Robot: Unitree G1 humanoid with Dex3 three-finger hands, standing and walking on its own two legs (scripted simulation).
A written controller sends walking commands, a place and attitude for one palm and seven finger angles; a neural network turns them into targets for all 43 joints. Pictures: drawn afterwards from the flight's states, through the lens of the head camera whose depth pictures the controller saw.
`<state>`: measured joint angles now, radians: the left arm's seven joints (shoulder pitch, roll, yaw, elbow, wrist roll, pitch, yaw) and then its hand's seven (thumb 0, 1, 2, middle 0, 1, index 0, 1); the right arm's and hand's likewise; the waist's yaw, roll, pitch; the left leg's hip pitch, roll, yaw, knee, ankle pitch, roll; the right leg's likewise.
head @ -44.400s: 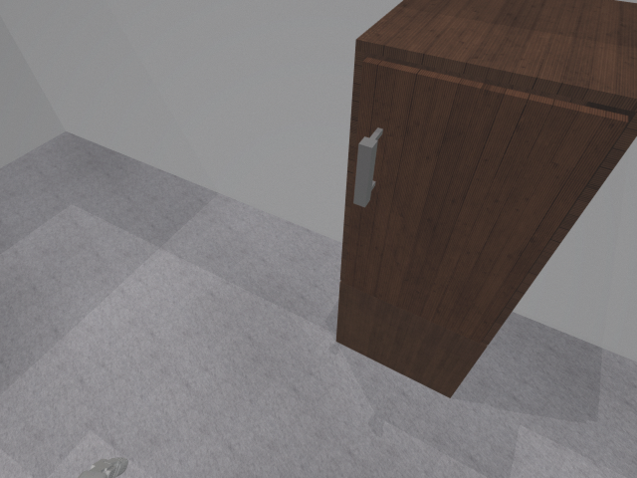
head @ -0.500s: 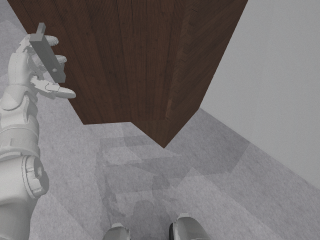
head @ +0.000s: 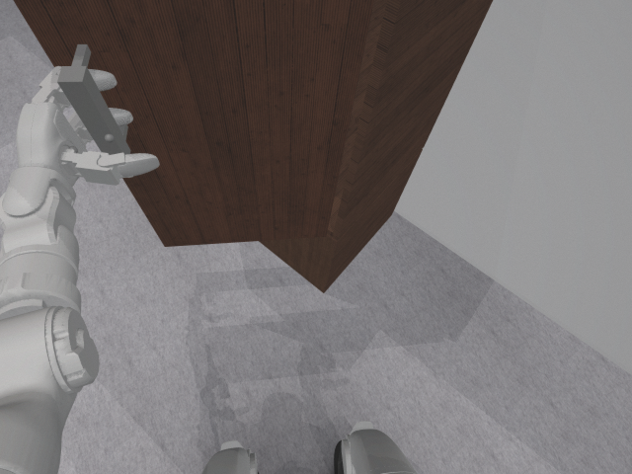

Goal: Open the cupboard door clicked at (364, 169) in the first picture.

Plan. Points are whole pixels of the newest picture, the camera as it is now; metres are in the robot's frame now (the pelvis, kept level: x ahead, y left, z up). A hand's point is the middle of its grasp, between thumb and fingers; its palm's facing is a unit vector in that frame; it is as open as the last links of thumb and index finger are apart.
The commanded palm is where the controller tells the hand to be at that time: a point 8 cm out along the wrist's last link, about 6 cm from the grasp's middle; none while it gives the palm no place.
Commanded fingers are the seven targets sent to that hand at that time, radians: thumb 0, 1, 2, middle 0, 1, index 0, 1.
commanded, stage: close the thumb around the handle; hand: left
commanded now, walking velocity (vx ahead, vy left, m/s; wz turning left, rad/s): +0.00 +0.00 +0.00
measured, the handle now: (102, 108) +0.55 +0.23 +0.10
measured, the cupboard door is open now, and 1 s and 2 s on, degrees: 46 62 92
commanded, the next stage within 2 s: pull the door open along its arc in 0.44 s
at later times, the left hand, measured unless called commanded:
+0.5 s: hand (114, 142) +0.49 +0.20 +0.10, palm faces +0.03 -1.00 +0.00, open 5.9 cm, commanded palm +0.46 +0.25 +0.10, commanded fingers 0.00 0.90 0.90 -0.40 -1.35 -0.40 -1.35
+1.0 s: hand (127, 204) +0.40 +0.18 +0.10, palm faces +0.02 -1.00 +0.02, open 6.3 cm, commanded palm +0.34 +0.22 +0.10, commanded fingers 0.00 0.90 0.90 -0.40 -1.35 -0.40 -1.35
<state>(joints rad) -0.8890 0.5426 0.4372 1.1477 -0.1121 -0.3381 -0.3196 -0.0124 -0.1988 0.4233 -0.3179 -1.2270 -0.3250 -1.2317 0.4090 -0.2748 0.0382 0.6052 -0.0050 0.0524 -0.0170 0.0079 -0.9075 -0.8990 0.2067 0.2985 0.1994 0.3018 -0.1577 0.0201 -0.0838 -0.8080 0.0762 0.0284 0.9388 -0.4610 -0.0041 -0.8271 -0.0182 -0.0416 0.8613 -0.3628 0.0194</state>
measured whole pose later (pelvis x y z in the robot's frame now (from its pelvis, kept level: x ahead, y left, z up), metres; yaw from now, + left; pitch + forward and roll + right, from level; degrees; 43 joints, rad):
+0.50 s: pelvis +0.00 +0.00 +0.00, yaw +0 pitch +17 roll -2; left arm -0.84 0.49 0.42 1.12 -0.12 -0.34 -0.28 0.00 0.70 0.79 -0.34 -1.34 -0.35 -1.34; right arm 0.39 -0.27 0.04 0.60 0.00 0.06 -0.01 0.01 -0.91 -0.90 0.21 0.30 0.20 0.30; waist -0.14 0.02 -0.09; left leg -0.76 0.07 0.03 0.92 -0.46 -0.01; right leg -0.79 -0.02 -0.04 0.85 -0.37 0.02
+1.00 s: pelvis +0.02 +0.00 +0.02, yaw -1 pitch +13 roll -1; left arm -0.33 0.28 0.30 0.56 -0.24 -0.28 -0.21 0.00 0.68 0.71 -0.32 -1.33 -0.31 -1.31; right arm 0.37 -0.26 0.00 0.55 0.03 0.04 0.00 0.01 -0.91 -0.90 0.20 0.30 0.20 0.30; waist -0.07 0.04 -0.12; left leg -0.60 0.07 0.07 0.81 -0.44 -0.01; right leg -0.65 -0.02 -0.01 0.78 -0.36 0.02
